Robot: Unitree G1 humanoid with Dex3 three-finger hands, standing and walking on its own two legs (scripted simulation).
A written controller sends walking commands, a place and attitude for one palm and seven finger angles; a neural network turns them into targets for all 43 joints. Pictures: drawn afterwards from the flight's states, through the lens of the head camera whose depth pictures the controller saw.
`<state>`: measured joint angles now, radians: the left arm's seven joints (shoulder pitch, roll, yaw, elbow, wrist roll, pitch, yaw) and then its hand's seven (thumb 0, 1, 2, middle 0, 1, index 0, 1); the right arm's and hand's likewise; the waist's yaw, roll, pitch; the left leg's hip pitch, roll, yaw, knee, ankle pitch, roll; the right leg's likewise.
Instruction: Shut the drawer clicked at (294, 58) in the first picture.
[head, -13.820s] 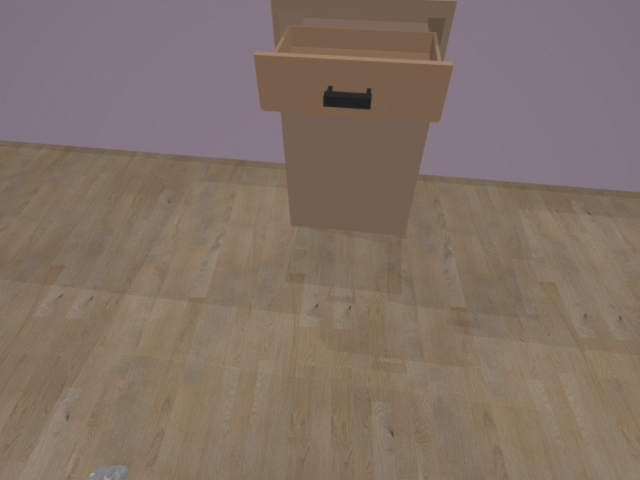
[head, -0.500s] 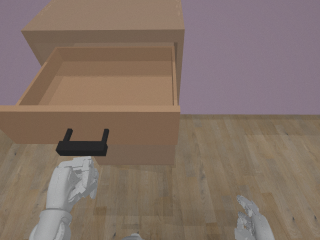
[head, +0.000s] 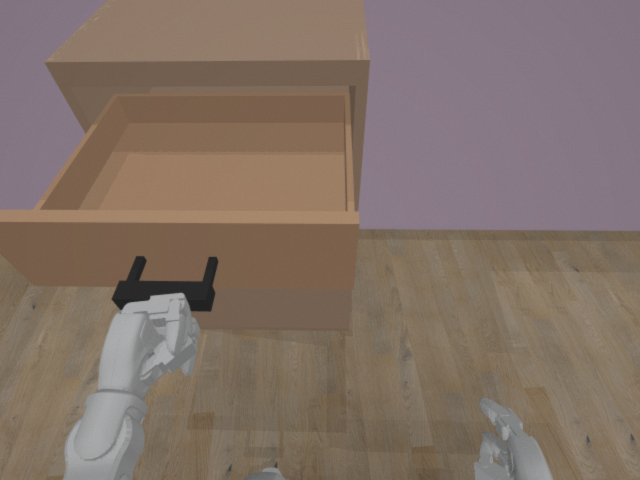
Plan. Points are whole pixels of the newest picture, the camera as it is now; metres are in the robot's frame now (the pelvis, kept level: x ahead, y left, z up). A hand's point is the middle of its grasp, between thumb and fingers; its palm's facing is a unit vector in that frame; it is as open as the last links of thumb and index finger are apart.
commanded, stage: push the drawer shut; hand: left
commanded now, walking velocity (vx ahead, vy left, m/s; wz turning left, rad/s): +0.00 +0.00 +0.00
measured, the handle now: (170, 280) +0.34 +0.20 +0.07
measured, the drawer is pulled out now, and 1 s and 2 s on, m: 0.30 0.17 0.05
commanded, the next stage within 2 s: none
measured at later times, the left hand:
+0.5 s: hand (198, 295) +0.32 +0.16 +0.07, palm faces +0.00 -1.00 -0.05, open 3.0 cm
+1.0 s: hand (212, 252) +0.39 +0.16 +0.07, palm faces +0.00 -1.00 -0.04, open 2.8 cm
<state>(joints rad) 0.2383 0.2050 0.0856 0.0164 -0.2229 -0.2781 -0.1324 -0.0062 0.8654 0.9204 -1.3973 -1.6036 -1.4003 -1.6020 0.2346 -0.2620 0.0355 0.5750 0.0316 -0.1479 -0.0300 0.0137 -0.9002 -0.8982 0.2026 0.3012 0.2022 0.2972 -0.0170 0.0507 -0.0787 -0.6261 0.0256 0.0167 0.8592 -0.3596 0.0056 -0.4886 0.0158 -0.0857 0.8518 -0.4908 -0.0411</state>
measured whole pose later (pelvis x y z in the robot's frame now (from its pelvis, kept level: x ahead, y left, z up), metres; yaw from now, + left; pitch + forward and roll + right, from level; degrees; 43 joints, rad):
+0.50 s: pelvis -0.02 +0.01 +0.00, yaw +0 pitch +7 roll -1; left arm -0.17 0.23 0.11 0.41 -0.20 -0.29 -0.11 -0.02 0.79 0.94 -1.40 -1.60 -1.40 -1.60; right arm 0.23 -0.26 0.04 0.65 0.04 -0.14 -0.04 0.01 -0.90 -0.90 0.20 0.30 0.20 0.30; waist -0.03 0.05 -0.05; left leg -0.64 0.03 0.02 0.83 -0.31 0.02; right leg -0.51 0.02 -0.09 0.83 -0.44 -0.03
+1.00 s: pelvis -0.02 +0.02 +0.00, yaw -1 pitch +9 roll -2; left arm -0.48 0.25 0.14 0.73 -0.16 -0.35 -0.07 -0.05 0.80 0.95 -1.40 -1.60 -1.40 -1.60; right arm 0.28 -0.26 0.04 0.67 0.03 -0.08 -0.02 0.01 -0.90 -0.90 0.20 0.30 0.20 0.30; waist -0.06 0.03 -0.05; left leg -0.71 0.02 0.03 0.85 -0.31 0.03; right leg -0.57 0.01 -0.08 0.84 -0.44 -0.02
